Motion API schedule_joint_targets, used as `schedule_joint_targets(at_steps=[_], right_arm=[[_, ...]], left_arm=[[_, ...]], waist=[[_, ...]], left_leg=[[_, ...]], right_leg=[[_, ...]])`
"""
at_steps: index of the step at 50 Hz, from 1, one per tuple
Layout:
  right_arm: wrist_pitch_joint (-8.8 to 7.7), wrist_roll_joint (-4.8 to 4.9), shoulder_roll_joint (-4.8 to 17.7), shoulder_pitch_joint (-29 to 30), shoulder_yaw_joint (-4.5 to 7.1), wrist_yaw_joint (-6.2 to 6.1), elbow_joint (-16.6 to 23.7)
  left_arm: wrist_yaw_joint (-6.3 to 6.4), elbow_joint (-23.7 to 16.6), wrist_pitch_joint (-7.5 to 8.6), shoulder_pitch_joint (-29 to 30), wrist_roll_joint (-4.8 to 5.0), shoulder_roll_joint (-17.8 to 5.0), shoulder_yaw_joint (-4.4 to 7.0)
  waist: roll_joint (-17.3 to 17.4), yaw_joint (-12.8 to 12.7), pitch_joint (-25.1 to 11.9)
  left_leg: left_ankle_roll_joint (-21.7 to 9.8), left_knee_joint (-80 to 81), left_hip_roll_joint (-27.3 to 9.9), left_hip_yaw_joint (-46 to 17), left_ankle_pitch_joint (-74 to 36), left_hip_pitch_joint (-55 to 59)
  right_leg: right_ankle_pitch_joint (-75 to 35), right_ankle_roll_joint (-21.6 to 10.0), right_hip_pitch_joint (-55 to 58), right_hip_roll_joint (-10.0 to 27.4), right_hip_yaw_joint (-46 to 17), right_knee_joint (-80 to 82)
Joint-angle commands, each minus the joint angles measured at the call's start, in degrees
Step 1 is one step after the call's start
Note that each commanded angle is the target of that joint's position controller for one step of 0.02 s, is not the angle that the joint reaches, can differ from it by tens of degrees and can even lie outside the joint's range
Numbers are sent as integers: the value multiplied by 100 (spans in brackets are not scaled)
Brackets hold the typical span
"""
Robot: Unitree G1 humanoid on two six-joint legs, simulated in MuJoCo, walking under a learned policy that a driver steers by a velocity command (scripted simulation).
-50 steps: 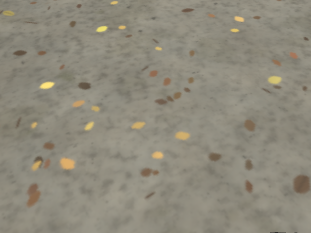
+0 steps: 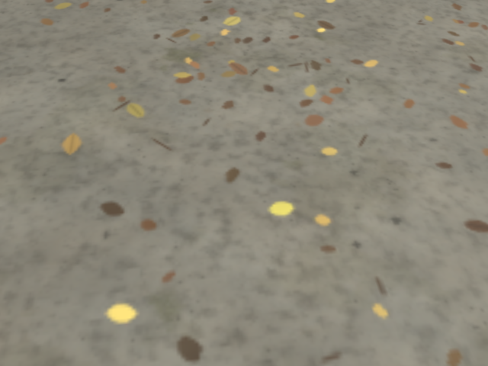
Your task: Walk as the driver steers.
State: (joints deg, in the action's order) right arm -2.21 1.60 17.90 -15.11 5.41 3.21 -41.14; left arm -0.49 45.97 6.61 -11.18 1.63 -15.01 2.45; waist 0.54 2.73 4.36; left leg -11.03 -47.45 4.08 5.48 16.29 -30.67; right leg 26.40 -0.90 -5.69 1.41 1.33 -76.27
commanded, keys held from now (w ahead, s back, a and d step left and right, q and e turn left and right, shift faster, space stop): w+q+shift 0.14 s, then e+shift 0.86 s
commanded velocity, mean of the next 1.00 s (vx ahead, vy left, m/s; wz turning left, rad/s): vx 0.37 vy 0.00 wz -0.27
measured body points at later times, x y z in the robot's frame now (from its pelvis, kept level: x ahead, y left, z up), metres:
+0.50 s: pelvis +0.40 -0.03 +0.02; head +0.45 +0.00 +0.47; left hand +0.54 +0.24 -0.08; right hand +0.55 -0.28 -0.08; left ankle +0.25 +0.07 -0.56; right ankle +0.55 -0.07 -0.69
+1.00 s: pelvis +0.55 +0.04 +0.05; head +0.58 +0.05 +0.50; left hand +0.79 +0.28 -0.04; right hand +0.64 -0.28 -0.02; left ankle +0.63 +0.13 -0.69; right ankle +0.51 -0.08 -0.63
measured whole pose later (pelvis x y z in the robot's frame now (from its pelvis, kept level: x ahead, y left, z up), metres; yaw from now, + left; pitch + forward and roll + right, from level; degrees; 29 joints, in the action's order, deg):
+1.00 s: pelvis +0.55 +0.04 +0.05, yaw -21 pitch +1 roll +0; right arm -1.4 -1.3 15.9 -4.9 3.9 -1.7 -37.1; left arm 1.2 33.9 -3.3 -12.3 1.6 -20.7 5.5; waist -2.6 -1.5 2.1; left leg -1.0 -25.6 3.0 -4.1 8.4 -18.2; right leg 26.3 3.1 -29.1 -8.7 -12.0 -60.0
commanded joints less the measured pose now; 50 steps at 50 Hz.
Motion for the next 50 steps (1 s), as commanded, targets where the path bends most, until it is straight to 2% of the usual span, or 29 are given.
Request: schedule_joint_targets(at_steps=[1, 3, 5, 7, 10, 12, 14, 16, 17, 18, 19, 20, 21, 22, 23, 24, 25, 27, 30, 32, 36, 42, 43, 44, 45, 46, 47, 48, 50], right_arm=[[-329, -128, 608, -1122, 126, 73, 136], [-403, -123, 583, -399, 94, -14, 349], [-381, -45, 490, -286, 53, -160, 398], [-362, 19, 356, -570, 14, -312, 340], [-198, -23, 127, -803, -58, -491, 93], [-145, -63, 122, -1349, -65, -486, -182], [-114, -73, 94, -1492, -82, -495, -375], [-109, -159, 215, -1389, -57, -548, -423], [-111, -228, 360, -1182, -9, -580, -363], [-119, -281, 509, -619, 24, -579, -215], [-147, -395, 386, -72, -21, -556, 48], [-130, -454, -344, -1320, -171, -501, 158], [-144, -210, 109, -1890, -252, -371, 85], [-120, -120, 540, -1037, -171, -346, 255], [-108, -236, 656, -194, -128, -361, 489], [-79, -311, 572, 169, -125, -396, 641], [-28, -347, 472, 175, -132, -413, 738], [21, -332, 269, 34, -157, -484, 720], [18, -353, 82, 266, -201, -604, 746], [76, -311, 175, 433, -167, -624, 738], [86, -218, 229, 1096, -136, -588, 835], [-198, -121, 442, 1289, -15, -436, 767], [-226, -107, 492, 1079, 26, -425, 676], [-218, -134, 610, 1007, 63, -432, 636], [-131, -263, 912, 1175, 99, -480, 785], [-64, -489, 853, 1047, 98, -451, 775], [-64, -417, 610, 1127, 74, -460, 837], [-27, -330, 396, 1311, 18, -493, 888], [83, -241, 367, 1407, -33, -565, 941]], left_arm=[[7, -1180, 513, 724, 109, -613, 60], [34, -1073, 323, 377, -106, -578, 94], [77, -1068, 154, 384, -178, -628, 149], [125, -1338, 100, 1117, -272, -483, 103], [17, -1514, 163, 1757, -371, 17, -48], [-113, -1580, 232, 1984, -300, 9, -18], [-192, -1664, 253, 2158, -218, -147, 61], [-244, -1564, 297, 1779, -183, -400, 181], [-261, -1369, 316, 1111, -154, -559, 260], [-281, -1069, 332, -7, -103, -688, 327], [-269, -771, 299, -1245, -129, -868, 353], [-327, -844, 272, -979, -348, -1253, 336], [-312, -971, 203, -785, -305, -1226, 387], [-217, -1264, 58, -276, -205, -1039, 392], [-146, -1360, -102, 59, -129, -798, 303], [-116, -1399, -184, 162, -116, -857, 272], [-94, -1377, -214, 175, -149, -974, 307], [-85, -1346, -268, 240, -142, -836, 296], [34, -1234, -402, -22, -98, -1067, 394], [141, -1267, -571, -24, -21, -1232, 459], [300, -1348, -833, -49, 45, -1156, 464], [308, -1505, -941, -101, -8, -1110, 532], [293, -1565, -943, 20, 29, -1055, 511], [270, -1562, -955, -176, 51, -794, 427], [247, -1552, -963, -590, 0, -512, 330], [186, -1702, -906, -607, 23, -972, 446], [144, -1605, -874, -594, -17, -1446, 561], [143, -1458, -914, -620, 2, -1547, 611], [174, -1334, -1033, -736, -14, -1296, 554]], waist=[[-467, -79, -728], [-603, -565, -431], [-484, -623, -242], [-399, -303, 24], [100, 180, 101], [395, 579, -65], [508, 662, -73], [539, 402, -335], [653, 57, -671], [714, -636, -1057], [435, -1239, -1731], [-1817, -223, -2551], [-1611, -342, -3476], [-863, -583, -2990], [147, -583, -2124], [582, -391, -1518], [480, -178, -1235], [17, 3, -961], [-128, -44, -1311], [-274, -66, -1527], [-758, -310, -1130], [-1200, -410, -954], [-1157, -268, -969], [-656, -352, -1220], [529, -627, -1467], [1390, -658, -1388], [1105, -587, -1173], [731, -563, -943], [465, -513, -701]], left_leg=[[-952, 3587, -1668, -5272, 2045, 3529], [-887, 3395, -1193, -4364, 1218, 2061], [-812, 3538, -853, -3559, 526, 1473], [-747, 3584, -594, -2974, -391, 1133], [-85, 3027, -115, -1647, -2354, 962], [87, 3034, -343, -1701, -2263, 1296], [207, 2694, -531, -1703, -2444, 2029], [387, 2091, -729, -1667, -3702, 2744], [506, 1555, -793, -1596, -4742, 2967], [688, 477, -731, -1323, -5400, 2884], [888, -1442, -482, -1078, -4228, 2180], [1478, -4005, 428, -1003, 2210, 22], [1499, -4748, 349, -1744, 1863, -841], [1413, -4652, 23, -1816, 1297, -1078], [1317, -4092, -78, -1589, 909, -1049], [1308, -3783, -86, -1484, 851, -1002], [1288, -3322, -156, -1510, 783, -732], [1313, -2336, -244, -1421, 820, -409], [1521, -1217, -70, -1313, 600, -190], [1597, -860, 2, -1429, 57, -165], [1579, 79, 113, -1580, -452, -105], [1421, 1984, 153, -1682, -477, 920], [1335, 2641, -11, -1611, -959, 1403], [1054, 3018, -686, -1913, -1434, 2231], [401, 2802, -1918, -2989, -2275, 3033], [-284, 2911, -2606, -3824, -2620, 2736], [-383, 2935, -2589, -3656, -2367, 2527], [-148, 2852, -2160, -2941, -1841, 2389], [82, 2860, -1731, -2193, -1532, 2149]], right_leg=[[-545, -434, -4083, -86, -980, -816], [-928, -161, -3249, 228, -1116, -29], [-1013, 119, -2906, 374, -996, 834], [-1624, 353, -2837, 296, -727, 1941], [-3826, 370, -2256, -3, 10, 3984], [-4877, 248, -1940, -203, 166, 4566], [-4691, 26, -2222, -288, 177, 4986], [-4245, -219, -2154, -514, 276, 5066], [-4003, -317, -1691, -682, 312, 4939], [-4208, -405, -831, -673, 276, 5059], [-5173, -560, 581, -74, -396, 4954], [-7217, -1672, 2671, 1513, -2985, 4237], [-5400, -2295, 3548, 2035, -4835, 4936], [-3615, -2055, 2931, 1743, -4501, 5236], [-2877, -1687, 1683, 1300, -3852, 5509], [-2761, -1607, 646, 1081, -3663, 5726], [-2846, -1552, -73, 832, -3454, 5895], [-3522, -1380, -772, 401, -2872, 5940], [-4792, -1335, -925, 291, -2690, 5676], [-3939, -1136, -890, 220, -2804, 5635], [-1528, -779, -1018, -74, -3114, 5810], [-1848, -670, -580, -113, -3803, 5388], [-1746, -565, -683, -238, -3784, 5151], [-345, -370, -1072, -548, -3448, 4479], [1017, -109, -1940, -1101, -2466, 3301], [1280, 142, -2654, -1190, -1748, 2040], [795, 396, -2865, -778, -1528, 1358], [321, 506, -2961, -597, -1397, 1062], [-239, 646, -3164, -468, -1085, 305]])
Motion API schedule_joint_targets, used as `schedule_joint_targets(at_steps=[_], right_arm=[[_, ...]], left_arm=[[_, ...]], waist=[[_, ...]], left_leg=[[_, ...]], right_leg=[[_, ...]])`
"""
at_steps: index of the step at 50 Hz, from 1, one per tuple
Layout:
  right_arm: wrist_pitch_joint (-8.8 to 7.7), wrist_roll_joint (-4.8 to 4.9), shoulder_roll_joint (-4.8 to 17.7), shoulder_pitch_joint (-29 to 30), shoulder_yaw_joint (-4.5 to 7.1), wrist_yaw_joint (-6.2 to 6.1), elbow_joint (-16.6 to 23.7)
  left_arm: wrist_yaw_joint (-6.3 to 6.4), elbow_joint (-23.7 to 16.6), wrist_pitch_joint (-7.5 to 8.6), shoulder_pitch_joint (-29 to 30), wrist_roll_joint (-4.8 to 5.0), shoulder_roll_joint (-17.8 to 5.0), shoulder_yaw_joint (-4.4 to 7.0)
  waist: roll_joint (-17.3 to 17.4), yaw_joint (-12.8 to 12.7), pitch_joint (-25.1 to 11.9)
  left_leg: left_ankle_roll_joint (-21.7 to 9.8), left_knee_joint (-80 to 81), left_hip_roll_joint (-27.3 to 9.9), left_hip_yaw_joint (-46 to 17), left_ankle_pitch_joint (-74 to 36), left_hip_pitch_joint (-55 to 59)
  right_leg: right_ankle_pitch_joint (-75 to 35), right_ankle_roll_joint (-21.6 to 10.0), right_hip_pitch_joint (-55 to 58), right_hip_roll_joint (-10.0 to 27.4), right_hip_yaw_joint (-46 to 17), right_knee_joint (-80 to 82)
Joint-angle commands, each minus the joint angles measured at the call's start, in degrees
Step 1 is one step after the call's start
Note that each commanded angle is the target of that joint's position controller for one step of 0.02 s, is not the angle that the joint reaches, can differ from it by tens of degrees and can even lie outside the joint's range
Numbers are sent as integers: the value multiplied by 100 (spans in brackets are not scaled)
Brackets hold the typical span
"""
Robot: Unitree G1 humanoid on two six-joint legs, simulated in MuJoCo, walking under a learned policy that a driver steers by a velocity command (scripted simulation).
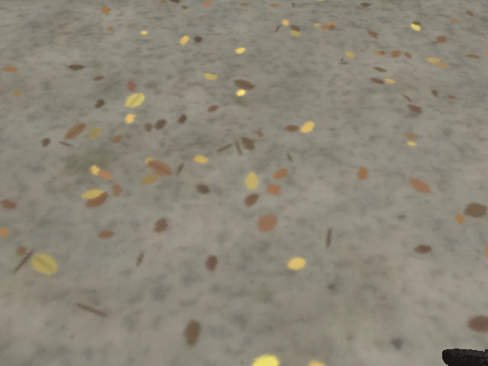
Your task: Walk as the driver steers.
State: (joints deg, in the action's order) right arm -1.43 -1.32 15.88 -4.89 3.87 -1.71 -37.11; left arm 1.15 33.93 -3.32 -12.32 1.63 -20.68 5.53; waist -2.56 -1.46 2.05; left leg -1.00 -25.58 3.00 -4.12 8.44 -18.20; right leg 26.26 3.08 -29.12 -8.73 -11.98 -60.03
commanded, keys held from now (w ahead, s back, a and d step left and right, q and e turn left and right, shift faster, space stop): e+shift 1.00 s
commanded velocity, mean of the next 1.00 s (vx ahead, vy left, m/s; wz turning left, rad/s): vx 0.01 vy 0.00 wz -0.99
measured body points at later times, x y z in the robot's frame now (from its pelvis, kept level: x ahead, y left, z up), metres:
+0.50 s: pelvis +0.01 -0.03 -0.01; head +0.04 -0.09 +0.44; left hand +0.30 +0.14 -0.07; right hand +0.01 -0.37 -0.11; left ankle +0.05 +0.11 -0.67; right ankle -0.03 -0.13 -0.74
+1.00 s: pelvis +0.06 -0.03 +0.00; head +0.09 -0.05 +0.45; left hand +0.41 +0.00 -0.09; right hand -0.08 -0.33 -0.08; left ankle +0.16 +0.02 -0.74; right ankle -0.07 -0.09 -0.65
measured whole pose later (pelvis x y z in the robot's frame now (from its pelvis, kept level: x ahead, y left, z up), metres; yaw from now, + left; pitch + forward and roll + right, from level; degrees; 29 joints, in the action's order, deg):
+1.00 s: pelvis +0.06 -0.03 +0.00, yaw -58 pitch +2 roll +1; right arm -0.3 -1.2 15.9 -6.8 4.5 -2.1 -37.8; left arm 1.0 33.4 -3.6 -10.7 1.7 -21.6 5.9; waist -3.2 -0.1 2.2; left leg -1.4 -26.1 1.3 1.4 12.1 -16.1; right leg 23.8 4.0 -31.6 -2.7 -7.3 -66.4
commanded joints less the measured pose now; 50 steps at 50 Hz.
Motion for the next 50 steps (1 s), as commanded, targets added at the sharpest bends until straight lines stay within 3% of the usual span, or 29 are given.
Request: schedule_joint_targets(at_steps=[1, 3, 6, 11, 14, 18, 19, 20, 21, 22, 23, 24, 25, 26, 28, 33, 38, 41, 42, 43, 44, 45, 46, 47, 48, 50], right_arm=[[33, 21, 581, 346, 99, -98, 530], [79, -42, 620, 161, 101, -127, 474], [130, -65, 760, -148, 158, -143, 360], [131, -19, 993, -84, 273, -46, 253], [109, 59, 1090, -21, 338, 48, 189], [52, 265, 1157, -39, 418, 163, 69], [63, 327, 1059, -89, 409, 172, -3], [64, 286, 818, -429, 358, 208, -148], [47, -5, 494, -384, 245, 237, 183], [19, -84, 574, 166, 240, 165, 434], [30, 34, 831, 519, 299, 109, 483], [18, 106, 811, 553, 302, 56, 493], [22, 55, 880, 389, 327, -5, 390], [25, 12, 926, 240, 349, -29, 352], [3, 12, 840, 31, 327, 9, 245], [0, 95, 595, 214, 209, 72, 242], [-62, 144, 704, 240, 238, 153, 268], [-128, 167, 823, -128, 317, 189, 176], [-129, 140, 964, -296, 377, 169, 124], [-73, 60, 1266, -217, 422, 123, 213], [-34, -132, 1341, -197, 415, 131, 209], [-55, -107, 1082, -25, 363, 105, 325], [-35, -51, 803, 183, 285, 43, 389], [11, -3, 696, 302, 248, -21, 438], [44, 48, 686, 350, 229, -82, 443], [88, 18, 728, 161, 210, -157, 402]], left_arm=[[-8, -176, -52, -564, 4, -621, 204], [-11, -336, -32, -272, 44, -433, 124], [-27, -507, 4, 79, 23, -340, 75], [-100, -546, -5, 221, -40, -179, 20], [-173, -539, -68, 298, -35, -156, 27], [-293, -538, -204, 231, 1, -233, 132], [-275, -435, -213, -35, -1, -285, 195], [-185, -268, -198, -523, -15, -637, 348], [-64, -329, -150, -791, -15, -1595, 570], [-119, -566, 65, -487, -261, -1523, 489], [-178, -505, 218, -394, -282, -1235, 418], [-144, -431, 291, -198, -173, -1110, 372], [-94, -465, 274, 80, -44, -895, 299], [-40, -535, 232, 367, -11, -803, 240], [33, -595, 189, 488, -90, -767, 203], [109, -538, 138, 386, -36, -924, 258], [68, -580, 83, 475, -29, -935, 271], [56, -643, 57, 711, 30, -847, 244], [56, -659, 53, 674, 45, -685, 191], [33, -564, 40, 100, -33, -236, 70], [27, -717, 96, 79, 2, -499, 141], [20, -597, 136, -8, -45, -980, 279], [12, -472, 110, 29, -3, -1109, 341], [30, -353, 49, -19, -3, -989, 334], [20, -342, 8, -57, -10, -850, 299], [-19, -429, -2, 108, 41, -558, 199]], waist=[[807, -57, -378], [1006, 106, -359], [1085, 343, -513], [1079, 339, -642], [1109, 304, -639], [1116, 108, -757], [976, -49, -801], [295, -183, -844], [-1797, 10, -746], [-1449, -211, -1257], [-824, -321, -1164], [-647, -131, -864], [-398, 35, -760], [-455, 202, -724], [-457, 298, -908], [-538, 173, -900], [-837, 101, -851], [-916, 302, -867], [-672, 330, -947], [630, -7, -1259], [1884, -131, -845], [1553, -117, -650], [1196, -97, -475], [959, -94, -398], [943, -47, -325], [985, 110, -271]], left_leg=[[-964, 751, -1543, -928, -930, 791], [-1056, 863, -1452, -485, -1041, 987], [-1245, 914, -1707, -273, -1212, 1512], [-1269, 945, -1997, 322, -1145, 1496], [-1153, 851, -2127, 704, -1240, 1357], [-750, 221, -2331, 1053, -1435, 1445], [-460, -248, -2198, 1297, -1178, 1175], [-28, -1206, -1797, 1629, -502, 365], [570, -3226, -942, 1957, 2771, -1855], [678, -4232, -487, 574, 3133, -2599], [535, -4510, -523, 200, 2667, -2687], [394, -4337, -547, 56, 2099, -2760], [363, -4161, -611, -30, 1709, -2735], [379, -3997, -566, -66, 1412, -2452], [453, -3785, -333, -35, 1020, -2011], [572, -2293, 68, -193, 772, -1554], [474, -1320, 229, -382, 899, -896], [321, -29, 132, -312, 360, 67], [172, 480, -285, -444, -236, 772], [-307, 593, -1571, -1529, -780, 1613], [-1164, 920, -2389, -2865, -1116, 1360], [-1408, 940, -2592, -2769, -835, 1145], [-1228, 896, -2218, -2017, -429, 952], [-1018, 867, -1843, -1446, -76, 876], [-988, 881, -1730, -1095, -180, 874], [-1018, 965, -1591, -439, -589, 961]], right_leg=[[-374, 300, -884, 656, 497, -1505], [-626, 405, -1078, 923, 836, -1243], [-701, 542, -1227, 1265, 950, -736], [-814, 410, -641, 1501, 1177, 264], [-784, 196, -47, 1447, 1446, 1014], [-903, -244, 823, 1259, 1700, 2399], [-1368, -444, 1404, 1095, 1733, 3031], [-2432, -754, 2430, 1144, 1208, 3624], [-5376, -1551, 3645, 2675, -1131, 3513], [-4891, -2415, 3340, 3064, -2065, 3677], [-4158, -2265, 3191, 2812, -1564, 3893], [-3618, -1961, 2961, 2505, -1260, 3967], [-3400, -1727, 2806, 2331, -1058, 3934], [-3524, -1632, 2459, 2184, -885, 3911], [-3768, -1580, 2202, 1956, -765, 3841], [-3055, -1458, 2023, 1663, -1199, 3656], [-2885, -1368, 1826, 1535, -1953, 3485], [-2722, -1150, 1622, 1264, -2196, 3214], [-1952, -932, 1251, 1019, -2021, 2878], [315, -618, 609, 379, -1167, 1659], [1193, -331, -523, -50, -236, 542], [837, -114, -733, 492, -88, -356], [366, -12, -760, 680, 87, -685], [3, 80, -768, 763, 220, -939], [-275, 163, -889, 837, 376, -1230], [-559, 273, -985, 1031, 782, -1106]])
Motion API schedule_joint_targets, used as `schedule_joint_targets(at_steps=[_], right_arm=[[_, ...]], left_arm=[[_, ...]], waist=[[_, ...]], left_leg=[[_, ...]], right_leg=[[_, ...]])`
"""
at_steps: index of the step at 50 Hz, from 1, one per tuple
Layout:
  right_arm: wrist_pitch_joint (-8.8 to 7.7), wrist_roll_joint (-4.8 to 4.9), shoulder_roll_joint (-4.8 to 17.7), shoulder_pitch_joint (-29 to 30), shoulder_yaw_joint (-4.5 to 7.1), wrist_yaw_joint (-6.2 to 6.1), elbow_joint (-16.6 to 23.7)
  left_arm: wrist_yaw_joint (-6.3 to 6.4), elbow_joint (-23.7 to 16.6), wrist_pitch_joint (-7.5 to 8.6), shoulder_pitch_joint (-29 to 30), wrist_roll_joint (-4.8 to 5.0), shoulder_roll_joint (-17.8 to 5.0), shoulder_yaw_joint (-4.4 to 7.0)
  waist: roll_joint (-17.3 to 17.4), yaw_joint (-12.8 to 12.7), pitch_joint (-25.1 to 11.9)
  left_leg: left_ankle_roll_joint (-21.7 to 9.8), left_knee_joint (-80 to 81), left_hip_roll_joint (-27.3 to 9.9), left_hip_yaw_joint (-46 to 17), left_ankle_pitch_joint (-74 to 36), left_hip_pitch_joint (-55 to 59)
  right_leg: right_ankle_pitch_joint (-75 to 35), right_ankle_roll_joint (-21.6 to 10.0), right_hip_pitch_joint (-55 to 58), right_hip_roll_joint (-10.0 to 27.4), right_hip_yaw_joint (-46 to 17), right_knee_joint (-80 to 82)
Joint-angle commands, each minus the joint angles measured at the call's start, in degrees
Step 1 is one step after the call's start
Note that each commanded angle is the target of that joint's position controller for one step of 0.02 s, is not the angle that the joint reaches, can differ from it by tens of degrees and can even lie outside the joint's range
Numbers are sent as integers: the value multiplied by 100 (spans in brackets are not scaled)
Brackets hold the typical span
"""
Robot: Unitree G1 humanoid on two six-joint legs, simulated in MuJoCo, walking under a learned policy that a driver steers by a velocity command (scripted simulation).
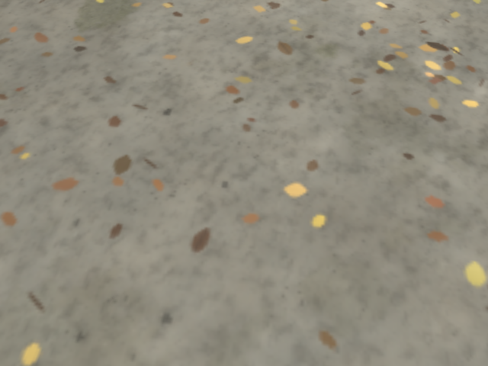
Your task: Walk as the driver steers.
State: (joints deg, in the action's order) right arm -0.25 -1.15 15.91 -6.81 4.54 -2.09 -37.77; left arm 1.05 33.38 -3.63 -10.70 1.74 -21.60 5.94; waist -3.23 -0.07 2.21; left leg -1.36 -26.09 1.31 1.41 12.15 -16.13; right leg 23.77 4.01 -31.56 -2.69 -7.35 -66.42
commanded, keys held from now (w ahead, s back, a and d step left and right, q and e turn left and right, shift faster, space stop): e+shift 0.34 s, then shift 0.66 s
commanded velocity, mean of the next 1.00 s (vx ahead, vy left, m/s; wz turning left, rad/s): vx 0.00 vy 0.00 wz -0.56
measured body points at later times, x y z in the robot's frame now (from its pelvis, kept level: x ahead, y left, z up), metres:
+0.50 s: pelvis +0.02 -0.06 +0.00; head +0.06 -0.12 +0.45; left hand +0.29 +0.13 -0.07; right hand +0.05 -0.40 -0.11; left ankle +0.08 +0.08 -0.65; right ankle -0.01 -0.15 -0.74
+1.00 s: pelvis +0.08 -0.05 +0.00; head +0.09 -0.05 +0.45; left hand +0.31 +0.12 -0.12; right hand +0.09 -0.34 -0.09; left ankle +0.13 +0.05 -0.74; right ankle -0.01 -0.15 -0.74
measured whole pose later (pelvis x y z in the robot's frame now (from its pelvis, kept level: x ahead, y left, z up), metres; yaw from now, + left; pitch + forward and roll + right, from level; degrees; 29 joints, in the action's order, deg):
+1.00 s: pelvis +0.08 -0.05 +0.00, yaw -31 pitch +0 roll +0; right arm -1.3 -0.7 13.6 -8.8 1.1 0.0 -39.4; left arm 0.9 43.1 -2.0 -11.9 -0.7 -14.7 2.0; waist -0.7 -0.2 1.5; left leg -0.9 -31.0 0.1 0.9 17.0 -13.7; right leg 17.9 0.8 -11.3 -2.7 -8.0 -29.7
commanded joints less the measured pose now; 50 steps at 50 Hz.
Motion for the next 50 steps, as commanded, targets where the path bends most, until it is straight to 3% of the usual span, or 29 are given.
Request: schedule_joint_targets(at_steps=[1, 4, 8, 12, 14, 15, 16, 17, 18, 19, 20, 21, 23, 24, 28, 33, 35, 36, 37, 38, 39, 40, 41, 44, 50], right_arm=[[-8, -27, 770, 187, 159, -132, 424], [44, -46, 947, -128, 232, -104, 314], [64, 19, 1161, 86, 325, 28, 278], [-2, 217, 1217, 136, 387, 192, 167], [2, 335, 1028, 95, 359, 229, 52], [-12, 258, 802, -176, 300, 268, -25], [-38, -74, 390, 44, 141, 268, 400], [-55, -71, 594, 460, 166, 196, 574], [-49, 86, 857, 671, 217, 150, 564], [-59, 130, 851, 638, 227, 104, 512], [-34, 85, 927, 493, 248, 54, 383], [-10, 46, 961, 343, 262, 47, 310], [14, 64, 844, 98, 226, 85, 178], [29, 87, 770, 48, 193, 91, 144], [76, 107, 582, 201, 74, 115, 192], [73, 142, 618, 227, 49, 159, 256], [38, 148, 568, 141, 32, 181, 261], [5, 134, 486, -1, 11, 201, 226], [-35, 57, 463, -111, -16, 214, 212], [-69, -45, 757, -205, 18, 186, 262], [-74, -76, 1034, 14, 46, 171, 286], [-87, -31, 644, 152, -49, 191, 272], [-113, -4, 510, 253, -96, 221, 279], [-198, 42, 601, 99, -92, 221, 241], [-173, 52, 491, -94, -169, 178, 230]], left_arm=[[-16, -446, 42, 106, 42, -363, 115], [-62, -587, 63, 367, -4, -231, 52], [-153, -559, 39, 295, -47, -125, 18], [-235, -526, -101, 174, -9, -208, 105], [-214, -363, -128, -321, -10, -298, 227], [-117, -230, -102, -866, -24, -795, 428], [-25, -363, -45, -953, -25, -1647, 584], [-131, -530, 193, -775, -274, -1473, 496], [-177, -455, 336, -628, -276, -1154, 385], [-125, -377, 388, -401, -160, -927, 310], [-64, -399, 361, -100, -49, -650, 201], [-3, -441, 326, 168, -51, -528, 117], [65, -433, 317, 254, -173, -503, 52], [78, -391, 324, 228, -189, -510, 35], [94, -229, 297, 193, -199, -497, -18], [-18, -76, 270, 280, -233, -423, -99], [-47, -4, 271, 354, -196, -301, -159], [-47, 23, 275, 451, -157, -201, -203], [-47, 89, 300, 358, -159, -55, -257], [-39, 131, 348, 121, -282, 141, -313], [-45, 254, 391, -396, -307, 126, -281], [-12, 295, 379, -238, -334, 15, -269], [0, 309, 349, -52, -308, -82, -234], [4, 377, 225, 152, -272, -17, -225], [17, 664, 249, -9, -238, 119, -223]], waist=[[1108, 98, -329], [1148, 321, -529], [1184, 234, -631], [1252, 88, -659], [978, -237, -759], [44, -420, -806], [-1863, -143, -701], [-1283, -411, -1477], [-721, -428, -1274], [-529, -254, -984], [-309, -113, -859], [-349, 25, -851], [-348, 102, -1034], [-316, 92, -1048], [-430, -49, -864], [-543, -162, -616], [-532, -93, -572], [-474, 64, -568], [-291, 161, -586], [240, 23, -781], [1202, -430, -802], [1386, -315, -854], [1254, -258, -704], [899, -46, -524], [474, 60, -476]], left_leg=[[-1033, 1030, -1461, -837, -1092, 979], [-1192, 1024, -1760, -585, -1427, 1538], [-1078, 951, -1896, 113, -1674, 1297], [-766, 503, -2090, 516, -1851, 1273], [-289, -407, -1905, 916, -1520, 915], [153, -1708, -1440, 1233, -633, -136], [692, -3625, -555, 1228, 2680, -2387], [693, -4485, -280, -195, 2817, -2766], [548, -4684, -398, -410, 2322, -2822], [424, -4487, -489, -481, 1761, -2861], [415, -4268, -603, -506, 1362, -2761], [450, -4169, -560, -464, 1049, -2404], [542, -4118, -408, -351, 667, -1910], [579, -3907, -375, -325, 575, -1809], [645, -2808, -360, -313, 475, -1513], [527, -1827, -307, -248, 792, -762], [435, -1187, -270, -212, 692, -402], [356, -470, -235, -155, 165, 4], [268, 275, -321, -263, -854, 572], [95, 305, -949, -883, -2322, 1177], [-465, 104, -1479, -1293, -3003, 1133], [-835, 315, -1577, -1507, -2226, 583], [-673, 331, -1287, -1285, -1514, 479], [-228, 182, -830, -796, -745, 495], [-196, -11, -663, -583, -921, 707]], right_leg=[[-365, 228, -840, 523, 439, -241], [-296, 321, -884, 773, 562, 403], [-438, 171, -22, 847, 892, 1466], [-529, -182, 803, 689, 1225, 2600], [-1236, -543, 1813, 420, 1291, 3720], [-2793, -910, 2999, 651, 480, 4271], [-5358, -1803, 4033, 2016, -1878, 4066], [-4629, -2604, 3681, 2488, -2726, 4361], [-4075, -2403, 3551, 2278, -2098, 4530], [-3598, -2071, 3318, 1982, -1664, 4541], [-3509, -1817, 3105, 1809, -1339, 4480], [-3822, -1724, 2753, 1664, -1065, 4453], [-4240, -1720, 2523, 1522, -805, 4440], [-4257, -1715, 2512, 1472, -725, 4441], [-3781, -1691, 2457, 1374, -714, 4415], [-3318, -1743, 2011, 1406, -1007, 4270], [-3215, -1671, 1957, 1345, -1134, 4118], [-2972, -1535, 1847, 1218, -1117, 4022], [-2496, -1279, 1657, 1034, -1092, 4005], [-1625, -892, 1418, 642, -860, 3662], [-495, -561, 1271, 123, -312, 3439], [-398, -323, 1760, 234, -142, 3561], [-690, -286, 1889, 267, -122, 3709], [-1429, -416, 1890, 270, -230, 3887], [-1872, -397, 1868, 301, -292, 3990]])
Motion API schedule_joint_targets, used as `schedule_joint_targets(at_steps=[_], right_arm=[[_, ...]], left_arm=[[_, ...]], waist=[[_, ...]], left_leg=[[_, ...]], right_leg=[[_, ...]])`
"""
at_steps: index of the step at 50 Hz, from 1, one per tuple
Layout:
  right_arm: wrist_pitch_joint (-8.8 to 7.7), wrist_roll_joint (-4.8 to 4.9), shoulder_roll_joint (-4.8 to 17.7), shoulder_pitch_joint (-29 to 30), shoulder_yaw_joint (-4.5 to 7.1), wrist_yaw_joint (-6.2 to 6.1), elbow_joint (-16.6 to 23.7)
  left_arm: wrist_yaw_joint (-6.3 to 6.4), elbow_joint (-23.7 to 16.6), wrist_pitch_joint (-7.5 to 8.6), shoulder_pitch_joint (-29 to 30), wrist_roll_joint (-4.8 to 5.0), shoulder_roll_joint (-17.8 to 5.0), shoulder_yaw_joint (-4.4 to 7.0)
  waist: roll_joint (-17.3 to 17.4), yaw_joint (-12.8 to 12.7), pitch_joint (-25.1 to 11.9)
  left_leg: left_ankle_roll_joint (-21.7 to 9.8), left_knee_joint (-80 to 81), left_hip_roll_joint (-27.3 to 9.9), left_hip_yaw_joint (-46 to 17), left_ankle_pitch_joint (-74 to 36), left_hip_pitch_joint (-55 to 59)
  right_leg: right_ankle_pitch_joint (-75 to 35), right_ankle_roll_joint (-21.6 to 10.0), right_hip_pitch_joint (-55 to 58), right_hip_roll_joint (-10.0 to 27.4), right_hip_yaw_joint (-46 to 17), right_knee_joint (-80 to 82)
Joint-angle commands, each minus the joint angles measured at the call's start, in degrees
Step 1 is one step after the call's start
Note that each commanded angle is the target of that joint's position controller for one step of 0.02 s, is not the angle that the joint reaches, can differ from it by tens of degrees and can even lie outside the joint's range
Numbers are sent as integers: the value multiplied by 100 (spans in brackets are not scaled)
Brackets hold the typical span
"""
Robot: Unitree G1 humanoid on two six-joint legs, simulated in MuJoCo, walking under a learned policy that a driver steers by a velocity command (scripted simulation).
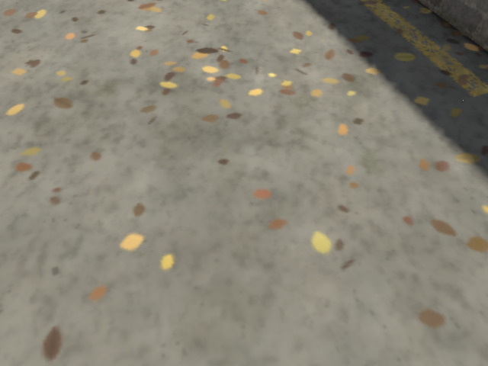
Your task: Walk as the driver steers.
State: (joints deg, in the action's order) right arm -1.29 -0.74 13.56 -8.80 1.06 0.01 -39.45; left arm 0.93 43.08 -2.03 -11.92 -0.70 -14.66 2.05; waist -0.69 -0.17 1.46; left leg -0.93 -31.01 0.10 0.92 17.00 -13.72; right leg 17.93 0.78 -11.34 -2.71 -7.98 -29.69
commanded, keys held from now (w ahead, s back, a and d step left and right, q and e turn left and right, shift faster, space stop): shift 0.04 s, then w+shift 0.34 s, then w+q+shift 0.62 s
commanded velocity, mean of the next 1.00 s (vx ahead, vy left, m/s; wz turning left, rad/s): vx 0.73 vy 0.00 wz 0.38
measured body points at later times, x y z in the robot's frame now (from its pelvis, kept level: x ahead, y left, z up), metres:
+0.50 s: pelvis +0.14 -0.08 -0.01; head +0.15 -0.10 +0.44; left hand +0.24 +0.19 -0.10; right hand +0.23 -0.35 -0.13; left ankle +0.04 +0.09 -0.65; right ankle +0.14 -0.19 -0.73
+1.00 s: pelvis +0.49 -0.02 -0.03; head +0.51 -0.03 +0.42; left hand +0.53 +0.26 -0.11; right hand +0.68 -0.25 -0.14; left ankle +0.54 +0.02 -0.73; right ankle +0.41 -0.23 -0.59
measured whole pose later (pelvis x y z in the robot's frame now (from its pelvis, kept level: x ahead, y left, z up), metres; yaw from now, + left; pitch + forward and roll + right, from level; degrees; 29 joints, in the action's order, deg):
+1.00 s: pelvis +0.49 -0.02 -0.03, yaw +25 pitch -1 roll +0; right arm -2.9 0.5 17.6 -20.3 4.6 2.6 -40.5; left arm 0.2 39.5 8.6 -13.0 1.1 -14.0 0.4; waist 1.1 1.6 3.2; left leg -11.3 -39.0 10.1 3.0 14.7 -23.3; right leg 21.4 -2.4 -18.6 -0.3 -5.4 -83.2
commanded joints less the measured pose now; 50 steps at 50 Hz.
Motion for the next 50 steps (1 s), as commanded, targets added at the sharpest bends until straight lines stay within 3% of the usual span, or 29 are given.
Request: schedule_joint_targets(at_steps=[1, 2, 3, 4, 6, 8, 11, 14, 17, 19, 20, 21, 22, 23, 24, 26, 28, 34, 37, 40, 42, 43, 44, 45, 46, 47, 48, 49, 50], right_arm=[[-60, 14, 722, 102, 172, -33, 394], [-54, 16, 714, 102, 164, -32, 388], [-29, 27, 759, -64, 176, -47, 320], [13, 113, 978, -313, 256, -65, 234], [18, 227, 1363, -936, 361, -123, -6], [-165, 149, 1420, -1174, 394, -161, -83], [-301, 178, 1163, -823, 346, -111, 40], [-279, 244, 1299, -573, 391, -34, 136], [-274, 345, 1390, -736, 413, 40, 89], [-262, 297, 1211, -753, 335, 70, 67], [-287, 207, 908, -732, 211, 94, 84], [-348, 62, 366, -408, 36, 106, 319], [-485, 355, 151, -608, -14, 26, 680], [-524, 568, 627, -475, 99, 1, 684], [-504, 551, 763, -262, 136, 18, 713], [-379, 348, 742, -386, 174, 57, 609], [-194, 401, 674, -634, 214, 165, 444], [-103, 339, 521, 162, 213, 229, 624], [-196, 351, 372, 695, 153, 407, 761], [-258, 394, 502, 900, 219, 539, 931], [-154, 474, 878, -148, 400, 525, 754], [-52, 462, 1291, -1381, 593, 463, 456], [32, 397, 1669, -2822, 800, 331, 26], [97, 332, 1597, -2817, 718, 202, -261], [-64, 97, 1544, -2067, 582, 218, 145], [-165, 43, 1175, -2094, 544, 194, 292], [-284, 47, 1042, -1983, 518, 209, 282], [-361, 86, 1025, -1510, 502, 247, 365], [-417, 76, 1046, -1128, 501, 240, 458]], left_arm=[[37, -259, 91, 83, 7, -567, 169], [47, -212, 91, 52, 9, -563, 172], [63, -119, 86, -133, 28, -525, 168], [48, -86, 107, -232, 83, -571, 199], [-19, -381, 297, 229, 221, -537, 203], [-63, -645, 512, 763, 293, -653, 244], [-170, -512, 732, 388, 251, -609, 238], [-262, -455, 784, 344, 172, -368, 130], [-293, -439, 753, 128, 240, -443, 100], [-251, -234, 725, -546, 277, -618, 173], [-196, -53, 735, -1326, 311, -879, 312], [-115, 88, 759, -2402, 201, -1485, 479], [-182, -89, 858, -2452, 37, -1832, 511], [-222, -155, 943, -2007, 48, -1408, 396], [-214, -202, 973, -1708, 93, -1058, 288], [-221, -219, 947, -1157, 49, -718, 170], [-185, -162, 974, -980, -2, -486, 106], [13, 95, 1008, -1173, -108, -472, 91], [100, 223, 946, -1361, -75, -654, 112], [243, 272, 790, -1479, -66, -1196, 215], [361, 126, 614, -1161, -43, -1534, 332], [330, -51, 575, -723, -35, -1642, 383], [226, -262, 630, -215, 45, -1600, 391], [46, -387, 837, -32, -49, -413, 78], [-65, -827, 1124, -794, 141, 202, -158], [-132, -1149, 1362, -185, 253, -395, -113], [-144, -1273, 1430, 132, 367, -674, -36], [-115, -1194, 1384, 24, 266, -652, -26], [-91, -1120, 1288, -128, 145, -626, -21]], waist=[[163, 72, -391], [121, 71, -379], [209, 75, -594], [425, 156, -446], [1045, 333, 378], [884, 467, 879], [672, 222, 307], [827, 121, 108], [805, 13, 132], [625, -364, 71], [335, -805, -171], [-1010, -1300, -521], [-1775, -998, -879], [-940, -862, -461], [-739, -723, -108], [-576, -326, 123], [-704, -112, 258], [-219, -199, 859], [-29, -319, 1012], [-473, -102, 625], [-1021, 630, -3], [-1079, 1274, -546], [-719, 1933, -1035], [1151, 1460, -384], [2035, 372, -1078], [1127, 737, -1323], [141, 486, -700], [-695, 45, -216], [-696, -215, -8]], left_leg=[[-249, 473, -528, -524, -1426, 481], [-257, 471, -516, -514, -1444, 489], [-322, 582, -453, -511, -333, 606], [-528, 854, -569, -851, 1526, 646], [-1301, 2085, -1888, -2853, 4037, 584], [-1629, 2530, -2470, -3762, 3573, 657], [-1190, 2425, -1878, -2527, 2181, 1062], [-963, 2391, -1175, -1141, 1108, 121], [-1048, 2181, -1323, -976, 1212, -234], [-922, 1568, -1271, -790, 1143, -765], [-762, 470, -993, -608, 445, -1359], [-357, -2194, -391, -110, 484, -2445], [-291, -3926, 338, -712, 1187, -3802], [-383, -4735, -32, -1176, 733, -4523], [-442, -4813, -263, -1158, 161, -4769], [-290, -4445, -634, -1054, -606, -4285], [-161, -4493, -722, -970, -1099, -3850], [-161, -3188, -396, -365, -2368, -3762], [-386, -2016, -306, 252, -2568, -3458], [-688, -1275, 249, 1067, -2108, -2398], [-847, -1355, 527, 1192, -1447, -1259], [-1066, -1471, 528, 956, -1122, 101], [-1312, -751, 363, 310, -1370, 2084], [-1491, -901, -28, -639, -1134, 2778], [-2587, -80, -868, -3638, 414, 3542], [-2667, 1427, -1296, -4996, 2068, 3399], [-2362, 1971, -1340, -5082, 2416, 2622], [-2174, 2022, -1230, -4764, 2109, 1549], [-2162, 2005, -953, -4432, 1683, 757]], right_leg=[[-1328, -55, -145, 307, -233, 329], [-1366, -38, -129, 313, -236, 340], [-443, -62, -118, 134, -13, 210], [838, -129, -564, -65, 272, -168], [1221, -170, -1962, 77, 801, -1376], [1302, -251, -3150, 617, 363, -2707], [554, -314, -3104, 910, 468, -2414], [-109, -101, -1498, 623, 975, -1149], [-542, -61, -671, 477, 1226, -422], [-481, -186, 301, 301, 1399, -275], [-345, -324, 1387, 351, 1152, -199], [1041, -645, 2328, 1566, -577, 534], [3167, -1347, 2764, 2575, -3550, 1667], [3733, -1368, 2466, 2775, -3706, 1899], [2971, -1169, 2147, 2668, -2831, 1747], [1704, -900, 1327, 2149, -1359, 1809], [666, -624, 787, 1866, -316, 2008], [-1459, -205, 549, 1363, 1660, 2490], [-2663, 51, 987, 1382, 2146, 2453], [-6823, 210, 1622, 1485, 2431, 1546], [-8950, 83, 1877, 1730, 2409, 155], [-9264, -47, 1444, 1800, 2268, -1149], [-7880, -170, 314, 1474, 2140, -3095], [380, -160, -1786, 264, 1792, -5722], [1772, -178, -3695, -263, 525, -7164], [1063, -423, -4159, -109, -175, -6858], [509, -550, -4060, 138, -202, -6048], [121, -490, -3639, 388, -207, -5417], [-16, -333, -3233, 513, -290, -5039]])
Keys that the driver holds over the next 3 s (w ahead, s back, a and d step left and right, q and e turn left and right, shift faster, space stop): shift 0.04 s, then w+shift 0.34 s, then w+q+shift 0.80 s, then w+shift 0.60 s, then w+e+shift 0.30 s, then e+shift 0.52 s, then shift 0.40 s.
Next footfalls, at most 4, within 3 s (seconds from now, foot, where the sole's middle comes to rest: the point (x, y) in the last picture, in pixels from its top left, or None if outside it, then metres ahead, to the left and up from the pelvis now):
0.42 right None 0.18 -0.19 -0.77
0.88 left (240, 338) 0.58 0.03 -0.77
1.30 right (236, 214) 1.01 0.05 -0.77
1.80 left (92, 186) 1.13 0.56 -0.77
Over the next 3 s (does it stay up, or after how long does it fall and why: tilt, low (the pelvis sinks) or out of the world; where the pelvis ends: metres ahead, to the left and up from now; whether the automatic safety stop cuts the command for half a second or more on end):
stays up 1.51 0.81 0.00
